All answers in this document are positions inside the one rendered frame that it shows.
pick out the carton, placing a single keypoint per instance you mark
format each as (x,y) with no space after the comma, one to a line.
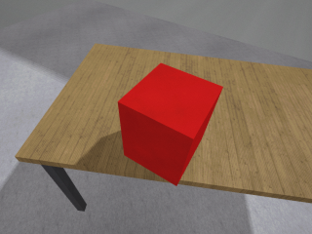
(163,119)

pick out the table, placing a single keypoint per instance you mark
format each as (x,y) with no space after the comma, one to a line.
(258,140)

